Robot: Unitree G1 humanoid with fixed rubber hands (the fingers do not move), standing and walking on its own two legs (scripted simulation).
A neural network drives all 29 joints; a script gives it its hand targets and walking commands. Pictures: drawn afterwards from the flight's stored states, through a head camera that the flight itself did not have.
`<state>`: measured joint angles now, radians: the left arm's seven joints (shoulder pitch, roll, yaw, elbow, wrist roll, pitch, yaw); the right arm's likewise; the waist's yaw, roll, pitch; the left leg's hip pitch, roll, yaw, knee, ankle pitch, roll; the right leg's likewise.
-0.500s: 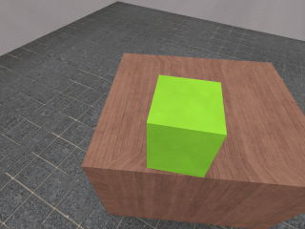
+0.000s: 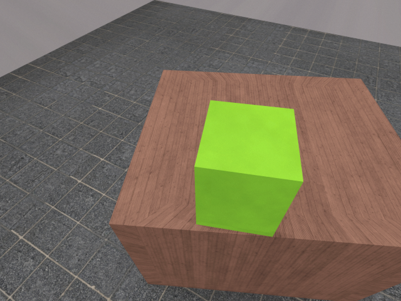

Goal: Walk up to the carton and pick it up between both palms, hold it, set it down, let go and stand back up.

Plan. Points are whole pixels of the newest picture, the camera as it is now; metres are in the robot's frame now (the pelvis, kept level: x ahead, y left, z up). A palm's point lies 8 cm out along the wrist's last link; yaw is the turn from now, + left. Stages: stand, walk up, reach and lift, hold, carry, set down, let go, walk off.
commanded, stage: stand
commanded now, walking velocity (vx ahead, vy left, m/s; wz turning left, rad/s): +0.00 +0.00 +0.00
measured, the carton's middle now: (242, 170) +0.44 -0.07 -0.01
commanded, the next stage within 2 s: none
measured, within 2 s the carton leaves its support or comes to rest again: neither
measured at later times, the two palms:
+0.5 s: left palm out of the picture -0.03 +0.20 -0.15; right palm out of the picture -0.01 -0.20 -0.15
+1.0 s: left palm out of the picture -0.04 +0.20 -0.15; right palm out of the picture -0.01 -0.21 -0.15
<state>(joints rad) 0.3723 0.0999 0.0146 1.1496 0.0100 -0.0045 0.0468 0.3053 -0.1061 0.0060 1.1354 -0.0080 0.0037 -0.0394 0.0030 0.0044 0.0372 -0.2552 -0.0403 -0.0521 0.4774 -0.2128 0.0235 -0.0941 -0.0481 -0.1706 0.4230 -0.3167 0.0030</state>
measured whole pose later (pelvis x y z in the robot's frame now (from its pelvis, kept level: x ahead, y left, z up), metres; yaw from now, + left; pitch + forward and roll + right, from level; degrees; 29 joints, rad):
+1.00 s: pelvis +0.01 +0.00 +0.00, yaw +0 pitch -1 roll +0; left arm 0.34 0.10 0.01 1.15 0.01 -0.01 0.05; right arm 0.27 -0.12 0.01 1.15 -0.01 0.00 -0.04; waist 0.01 0.00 0.07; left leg -0.23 -0.04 -0.05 0.48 -0.23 0.02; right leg -0.06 -0.05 -0.16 0.42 -0.33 0.00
